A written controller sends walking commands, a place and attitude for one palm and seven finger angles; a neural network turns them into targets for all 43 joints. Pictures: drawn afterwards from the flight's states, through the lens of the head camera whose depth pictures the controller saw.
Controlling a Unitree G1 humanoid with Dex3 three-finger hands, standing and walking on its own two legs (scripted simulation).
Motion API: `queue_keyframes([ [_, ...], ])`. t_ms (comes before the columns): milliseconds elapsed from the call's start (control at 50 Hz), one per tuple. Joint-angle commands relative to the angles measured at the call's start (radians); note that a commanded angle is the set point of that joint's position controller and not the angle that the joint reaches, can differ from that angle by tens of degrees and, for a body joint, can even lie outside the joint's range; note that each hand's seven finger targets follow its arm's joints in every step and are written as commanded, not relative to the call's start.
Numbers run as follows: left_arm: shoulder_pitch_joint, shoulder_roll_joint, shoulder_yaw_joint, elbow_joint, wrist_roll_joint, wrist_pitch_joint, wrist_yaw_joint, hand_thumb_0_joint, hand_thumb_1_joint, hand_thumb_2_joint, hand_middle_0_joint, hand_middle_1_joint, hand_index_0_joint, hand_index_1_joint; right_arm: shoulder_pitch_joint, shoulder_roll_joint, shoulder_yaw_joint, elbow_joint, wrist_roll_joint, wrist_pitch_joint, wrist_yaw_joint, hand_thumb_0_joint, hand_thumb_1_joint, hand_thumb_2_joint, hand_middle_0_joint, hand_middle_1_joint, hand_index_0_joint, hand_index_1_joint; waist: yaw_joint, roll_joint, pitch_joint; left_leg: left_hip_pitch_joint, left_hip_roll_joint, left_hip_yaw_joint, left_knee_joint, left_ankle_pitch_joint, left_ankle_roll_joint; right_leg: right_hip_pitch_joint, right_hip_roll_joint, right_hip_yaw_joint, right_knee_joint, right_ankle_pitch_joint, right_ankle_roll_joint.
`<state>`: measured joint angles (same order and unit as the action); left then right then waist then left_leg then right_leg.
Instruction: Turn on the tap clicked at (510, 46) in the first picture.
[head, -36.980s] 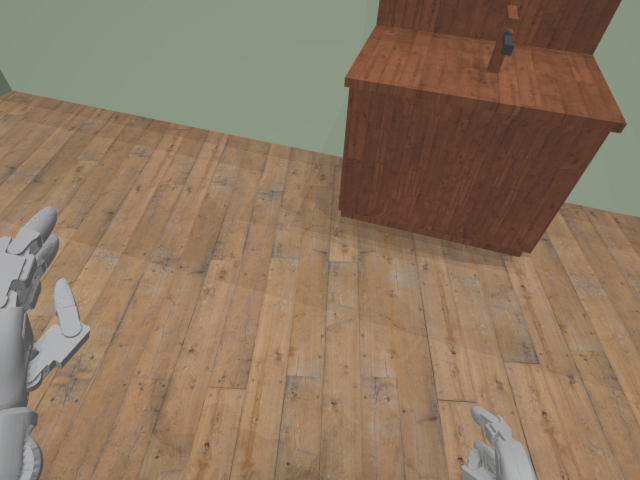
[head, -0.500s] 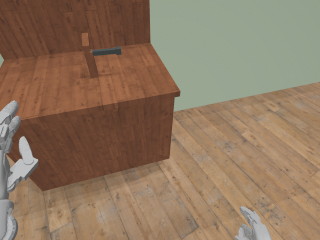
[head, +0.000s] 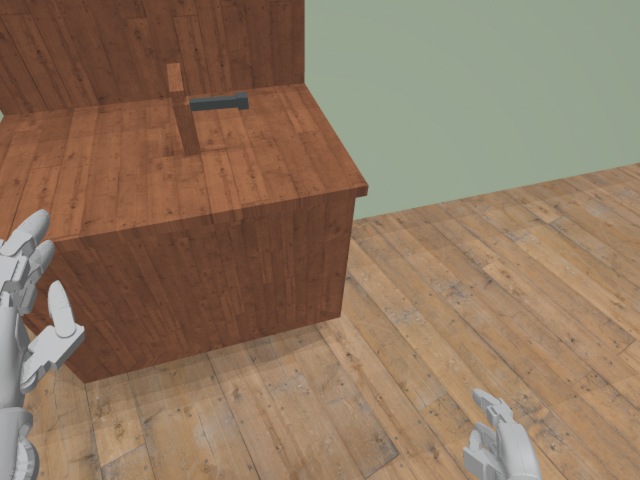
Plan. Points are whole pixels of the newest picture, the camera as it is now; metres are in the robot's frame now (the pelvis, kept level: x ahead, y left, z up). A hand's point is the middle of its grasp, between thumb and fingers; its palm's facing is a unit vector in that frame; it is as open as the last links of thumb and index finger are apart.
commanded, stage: stop stepping back and stand still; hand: left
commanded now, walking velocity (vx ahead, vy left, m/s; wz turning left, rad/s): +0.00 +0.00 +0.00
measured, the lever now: (242, 100) +0.86 +0.24 +0.05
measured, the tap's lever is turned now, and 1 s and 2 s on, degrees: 86 86 86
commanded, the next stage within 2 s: stand and check the lever's angle in 0.34 s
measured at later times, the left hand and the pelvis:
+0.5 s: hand (58, 359) +0.18 +0.25 +0.15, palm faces +0.42 -0.84 -0.35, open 7.4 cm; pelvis -0.02 +0.01 +0.00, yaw +0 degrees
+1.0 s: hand (66, 350) +0.19 +0.25 +0.15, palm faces +0.42 -0.84 -0.35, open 7.4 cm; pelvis -0.02 +0.00 +0.00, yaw +1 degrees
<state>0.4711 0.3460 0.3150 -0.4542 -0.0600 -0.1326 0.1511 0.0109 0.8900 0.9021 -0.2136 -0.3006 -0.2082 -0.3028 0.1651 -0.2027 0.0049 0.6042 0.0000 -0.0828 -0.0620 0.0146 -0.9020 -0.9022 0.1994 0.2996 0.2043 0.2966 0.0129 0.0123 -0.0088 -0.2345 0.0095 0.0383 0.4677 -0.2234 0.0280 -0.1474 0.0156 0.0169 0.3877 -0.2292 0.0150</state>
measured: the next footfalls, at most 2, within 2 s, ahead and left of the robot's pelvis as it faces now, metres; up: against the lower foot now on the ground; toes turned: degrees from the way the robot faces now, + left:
none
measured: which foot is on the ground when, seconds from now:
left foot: down 0.00-1.00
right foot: down 0.00-1.00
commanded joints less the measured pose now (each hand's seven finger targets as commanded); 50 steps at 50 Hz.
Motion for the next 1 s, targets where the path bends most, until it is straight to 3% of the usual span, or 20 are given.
queue_keyframes([
  [0,-0.119,0.164,0.098,-0.208,0.001,-0.057,0.017,0.0,0.9,0.9,-0.2,-0.3,-0.2,-0.3,-0.107,-0.131,-0.044,-0.148,0.001,-0.048,-0.022,0.0,-0.9,-0.9,0.2,0.3,0.2,0.3,-0.007,0.06,-0.1,0.049,0.062,-0.073,-0.103,0.141,-0.021,-0.006,-0.026,0.023,-0.057,0.17,-0.016],
  [200,-0.107,0.164,0.102,-0.192,0.006,-0.068,0.023,0.0,0.9,0.9,-0.2,-0.3,-0.2,-0.3,-0.111,-0.131,-0.045,-0.147,-0.002,-0.05,-0.023,0.0,-0.9,-0.9,0.2,0.3,0.2,0.3,-0.006,0.067,-0.091,0.027,0.047,-0.084,-0.137,0.021,-0.023,-0.002,-0.023,0.02,-0.094,0.098,-0.02],
  [340,-0.085,0.147,0.091,-0.153,0.009,-0.068,0.021,0.0,0.9,0.9,-0.2,-0.3,-0.2,-0.3,-0.107,-0.127,-0.043,-0.143,0.002,-0.051,-0.023,0.0,-0.9,-0.9,0.2,0.3,0.2,0.3,-0.006,0.038,-0.067,0.009,0.05,-0.086,-0.157,-0.048,-0.021,-0.017,-0.016,0.016,-0.11,0.056,-0.014],
  [520,-0.118,0.15,0.089,-0.183,0.016,-0.078,0.027,0.0,0.9,0.9,-0.2,-0.3,-0.2,-0.3,-0.106,-0.129,-0.043,-0.138,-0.001,-0.063,-0.026,0.0,-0.9,-0.9,0.2,0.3,0.2,0.3,-0.007,0.073,-0.061,-0.006,0.054,-0.106,-0.188,-0.114,-0.021,-0.013,-0.01,0.01,-0.101,0.028,-0.013],
  [720,-0.089,0.147,0.094,-0.168,0.014,-0.078,0.025,0.0,0.9,0.9,-0.2,-0.3,-0.2,-0.3,-0.104,-0.126,-0.044,-0.139,0.0,-0.062,-0.022,0.0,-0.9,-0.9,0.2,0.3,0.2,0.3,-0.006,0.044,-0.072,0.012,0.05,-0.092,-0.168,-0.042,-0.027,-0.012,-0.011,0.008,-0.101,0.064,-0.012],
  [880,-0.086,0.152,0.095,-0.189,0.008,-0.069,0.022,0.0,0.9,0.9,-0.2,-0.3,-0.2,-0.3,-0.103,-0.129,-0.047,-0.141,0.003,-0.058,-0.021,0.0,-0.9,-0.9,0.2,0.3,0.2,0.3,-0.003,0.041,-0.114,0.055,0.042,-0.069,-0.121,0.116,-0.027,0.008,-0.019,0.008,-0.093,0.149,-0.012],
  [980,-0.095,0.151,0.091,-0.174,0.008,-0.064,0.022,0.0,0.9,0.9,-0.2,-0.3,-0.2,-0.3,-0.106,-0.128,-0.044,-0.142,0.003,-0.053,-0.02,0.0,-0.9,-0.9,0.2,0.3,0.2,0.3,-0.004,0.039,-0.084,0.049,0.039,-0.069,-0.128,0.068,-0.027,-0.012,-0.02,0.01,-0.113,0.113,-0.013],
])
